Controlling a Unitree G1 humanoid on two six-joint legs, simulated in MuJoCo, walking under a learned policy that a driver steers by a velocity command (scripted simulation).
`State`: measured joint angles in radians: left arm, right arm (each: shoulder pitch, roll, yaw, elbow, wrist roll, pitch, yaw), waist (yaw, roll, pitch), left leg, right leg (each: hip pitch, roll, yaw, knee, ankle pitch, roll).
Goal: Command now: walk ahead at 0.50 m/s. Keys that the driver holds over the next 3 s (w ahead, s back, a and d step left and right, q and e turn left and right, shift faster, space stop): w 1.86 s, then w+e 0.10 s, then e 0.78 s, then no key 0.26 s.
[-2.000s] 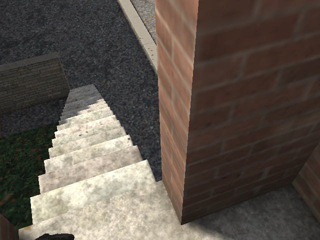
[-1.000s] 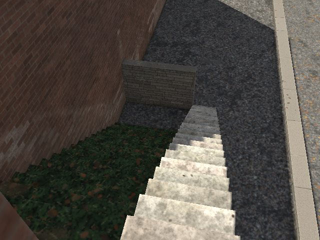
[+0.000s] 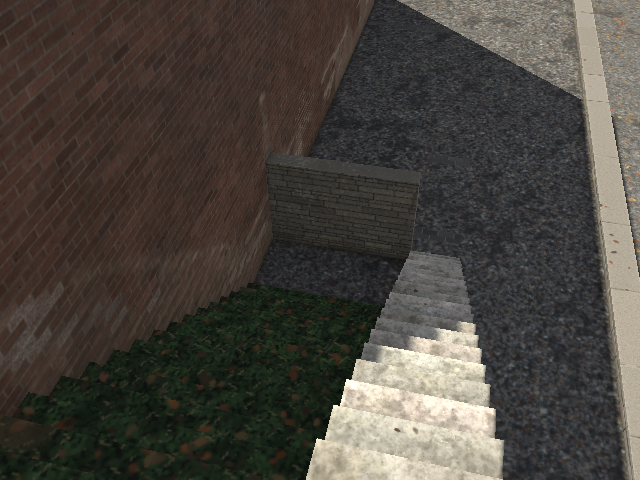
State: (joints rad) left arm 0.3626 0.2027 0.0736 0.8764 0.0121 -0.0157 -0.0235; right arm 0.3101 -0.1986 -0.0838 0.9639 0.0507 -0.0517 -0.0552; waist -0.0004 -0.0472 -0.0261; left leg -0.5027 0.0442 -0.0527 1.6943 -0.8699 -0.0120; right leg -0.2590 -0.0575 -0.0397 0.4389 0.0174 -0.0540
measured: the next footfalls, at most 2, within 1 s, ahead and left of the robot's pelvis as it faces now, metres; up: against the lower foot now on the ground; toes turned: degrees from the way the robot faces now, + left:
left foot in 0.68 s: +0.39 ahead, +0.10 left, -0.19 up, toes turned -3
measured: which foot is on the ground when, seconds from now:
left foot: up 0.00-0.66, down 0.68-1.00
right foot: down 0.00-0.68, up 0.70-1.00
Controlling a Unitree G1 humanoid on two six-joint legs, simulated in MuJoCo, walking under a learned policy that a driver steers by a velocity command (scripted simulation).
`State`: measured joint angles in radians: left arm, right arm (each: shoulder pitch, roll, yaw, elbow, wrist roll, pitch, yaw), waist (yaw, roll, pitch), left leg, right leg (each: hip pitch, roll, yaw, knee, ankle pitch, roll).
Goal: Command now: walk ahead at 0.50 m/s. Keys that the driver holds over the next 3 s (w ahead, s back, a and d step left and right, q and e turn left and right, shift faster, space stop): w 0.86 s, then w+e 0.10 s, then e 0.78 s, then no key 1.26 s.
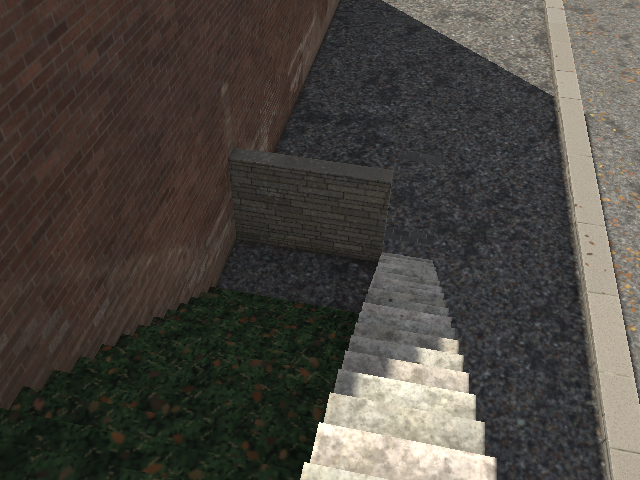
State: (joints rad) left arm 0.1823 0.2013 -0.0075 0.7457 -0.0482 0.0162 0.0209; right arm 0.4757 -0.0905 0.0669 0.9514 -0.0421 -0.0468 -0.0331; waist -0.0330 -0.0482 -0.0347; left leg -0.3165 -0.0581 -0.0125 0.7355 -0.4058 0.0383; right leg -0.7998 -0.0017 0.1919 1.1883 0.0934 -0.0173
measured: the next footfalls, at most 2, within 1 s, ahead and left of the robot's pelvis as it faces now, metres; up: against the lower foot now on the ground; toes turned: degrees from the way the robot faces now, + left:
right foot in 0.26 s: +0.21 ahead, -0.18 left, -0.20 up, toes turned +2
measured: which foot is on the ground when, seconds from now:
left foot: down 0.00-0.24, up 0.26-1.00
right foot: up 0.00-0.24, down 0.26-1.00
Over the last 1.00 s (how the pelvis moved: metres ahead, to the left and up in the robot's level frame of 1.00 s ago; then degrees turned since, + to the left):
0.36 -0.01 -0.24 0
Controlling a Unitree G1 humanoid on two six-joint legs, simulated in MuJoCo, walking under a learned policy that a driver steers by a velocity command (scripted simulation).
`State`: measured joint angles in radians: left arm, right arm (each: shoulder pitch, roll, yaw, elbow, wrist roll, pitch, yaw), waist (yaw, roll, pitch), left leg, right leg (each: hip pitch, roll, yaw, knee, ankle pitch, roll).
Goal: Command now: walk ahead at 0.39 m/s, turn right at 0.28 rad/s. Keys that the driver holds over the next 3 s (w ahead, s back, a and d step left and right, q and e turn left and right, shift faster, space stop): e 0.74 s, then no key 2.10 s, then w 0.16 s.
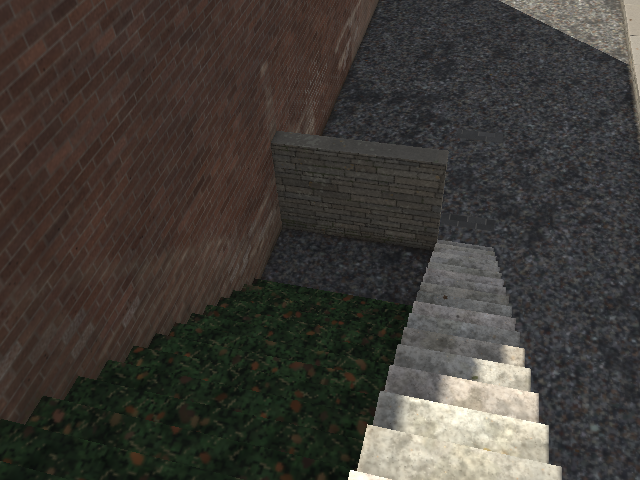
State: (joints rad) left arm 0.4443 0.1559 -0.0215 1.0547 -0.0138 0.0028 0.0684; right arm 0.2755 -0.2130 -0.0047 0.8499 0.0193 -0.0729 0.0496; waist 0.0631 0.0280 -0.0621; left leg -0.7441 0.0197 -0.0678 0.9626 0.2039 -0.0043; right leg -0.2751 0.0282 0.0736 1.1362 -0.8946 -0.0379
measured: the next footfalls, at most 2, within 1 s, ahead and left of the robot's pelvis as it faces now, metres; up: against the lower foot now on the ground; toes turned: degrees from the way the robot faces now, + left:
left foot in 0.08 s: +0.16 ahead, +0.14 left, -0.20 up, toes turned +1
right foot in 0.60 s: +0.10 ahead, -0.16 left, -0.19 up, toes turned -18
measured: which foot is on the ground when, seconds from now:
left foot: up 0.00-0.06, down 0.08-0.62, up 0.64-0.94, down 0.96-1.00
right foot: down 0.00-0.06, up 0.08-0.58, down 0.60-1.00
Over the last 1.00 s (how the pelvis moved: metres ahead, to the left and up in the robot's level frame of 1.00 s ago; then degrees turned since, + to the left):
0.34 -0.07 -0.27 -2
